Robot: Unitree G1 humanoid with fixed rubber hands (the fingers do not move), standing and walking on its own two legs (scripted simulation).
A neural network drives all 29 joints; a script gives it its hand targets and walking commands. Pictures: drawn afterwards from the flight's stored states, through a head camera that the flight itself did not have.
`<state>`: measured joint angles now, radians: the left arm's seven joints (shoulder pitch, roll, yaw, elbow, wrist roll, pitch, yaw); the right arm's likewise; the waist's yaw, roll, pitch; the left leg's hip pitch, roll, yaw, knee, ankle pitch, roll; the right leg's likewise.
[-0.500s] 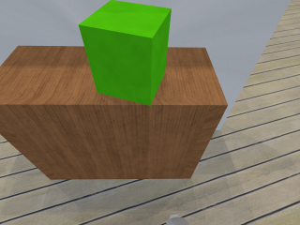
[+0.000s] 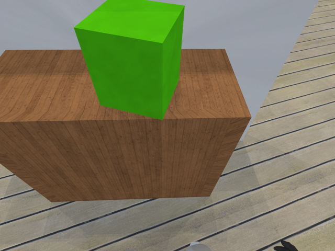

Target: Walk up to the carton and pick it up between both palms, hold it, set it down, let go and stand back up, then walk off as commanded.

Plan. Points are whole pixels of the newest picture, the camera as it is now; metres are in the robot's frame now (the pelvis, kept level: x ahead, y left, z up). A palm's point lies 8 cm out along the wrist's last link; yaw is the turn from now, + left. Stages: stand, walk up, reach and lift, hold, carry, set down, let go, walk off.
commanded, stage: walk up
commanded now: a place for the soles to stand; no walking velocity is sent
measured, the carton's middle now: (138, 60) +0.62 +0.09 +0.11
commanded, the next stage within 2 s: none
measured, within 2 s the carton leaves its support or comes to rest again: neither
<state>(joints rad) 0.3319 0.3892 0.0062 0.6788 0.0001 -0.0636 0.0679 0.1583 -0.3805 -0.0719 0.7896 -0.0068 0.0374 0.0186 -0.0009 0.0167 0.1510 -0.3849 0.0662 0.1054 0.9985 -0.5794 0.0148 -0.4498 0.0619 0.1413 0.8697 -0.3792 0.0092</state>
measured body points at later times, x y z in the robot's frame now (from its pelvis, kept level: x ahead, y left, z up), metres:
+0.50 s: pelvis -0.02 +0.00 +0.00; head +0.02 -0.02 +0.45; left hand +0.07 +0.30 -0.09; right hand +0.09 -0.32 -0.12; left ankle -0.01 +0.10 -0.69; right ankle +0.05 -0.16 -0.69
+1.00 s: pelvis -0.01 -0.01 +0.01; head +0.02 -0.02 +0.46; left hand +0.09 +0.30 -0.08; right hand +0.08 -0.32 -0.11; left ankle +0.00 +0.09 -0.69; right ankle +0.04 -0.16 -0.69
